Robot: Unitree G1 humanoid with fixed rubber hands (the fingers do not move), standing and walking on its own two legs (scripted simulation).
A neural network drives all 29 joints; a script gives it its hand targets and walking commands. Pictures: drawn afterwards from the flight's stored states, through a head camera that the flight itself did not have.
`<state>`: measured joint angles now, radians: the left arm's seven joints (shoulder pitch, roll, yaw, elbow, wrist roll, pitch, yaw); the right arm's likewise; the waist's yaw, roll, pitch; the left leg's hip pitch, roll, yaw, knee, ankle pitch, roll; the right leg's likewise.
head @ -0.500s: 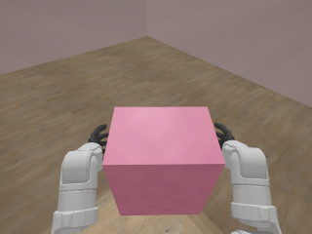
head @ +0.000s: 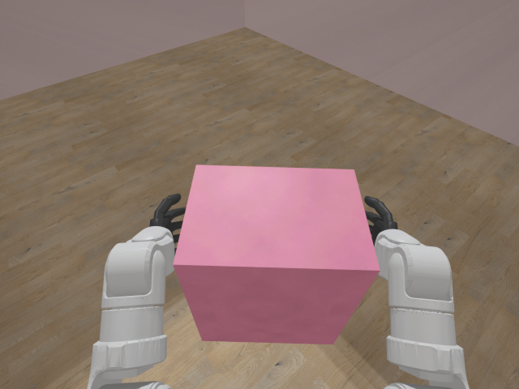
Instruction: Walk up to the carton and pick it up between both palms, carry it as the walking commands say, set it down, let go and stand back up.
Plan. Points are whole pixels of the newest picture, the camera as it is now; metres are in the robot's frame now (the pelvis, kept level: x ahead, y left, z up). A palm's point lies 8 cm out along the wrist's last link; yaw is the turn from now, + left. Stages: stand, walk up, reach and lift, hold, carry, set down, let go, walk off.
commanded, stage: carry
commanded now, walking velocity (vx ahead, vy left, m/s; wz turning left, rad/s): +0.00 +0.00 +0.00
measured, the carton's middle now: (271, 263) +0.33 -0.01 +0.03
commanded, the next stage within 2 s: hold in 1.08 s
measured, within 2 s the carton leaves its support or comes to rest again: neither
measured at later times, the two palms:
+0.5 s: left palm (169, 257) +0.28 +0.13 +0.11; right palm (407, 254) +0.29 -0.19 +0.11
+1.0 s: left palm (172, 263) +0.28 +0.13 +0.11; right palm (412, 258) +0.28 -0.19 +0.11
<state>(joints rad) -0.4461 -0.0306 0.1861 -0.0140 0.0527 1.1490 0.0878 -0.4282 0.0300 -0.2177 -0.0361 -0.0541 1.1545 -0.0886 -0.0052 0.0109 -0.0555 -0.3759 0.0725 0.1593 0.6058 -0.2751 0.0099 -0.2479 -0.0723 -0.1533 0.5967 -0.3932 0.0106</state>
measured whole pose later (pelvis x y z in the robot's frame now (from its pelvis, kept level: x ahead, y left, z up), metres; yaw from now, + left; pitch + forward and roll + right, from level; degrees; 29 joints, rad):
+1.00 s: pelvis -0.05 -0.03 +0.00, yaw +1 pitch +1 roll +0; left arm -0.51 0.00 0.18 0.10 0.04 1.16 0.09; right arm -0.52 -0.02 -0.19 0.10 -0.04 1.17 -0.10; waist 0.00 0.01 -0.06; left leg -0.38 0.11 0.12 0.53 -0.16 -0.03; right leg -0.26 -0.02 -0.19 0.57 -0.32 -0.06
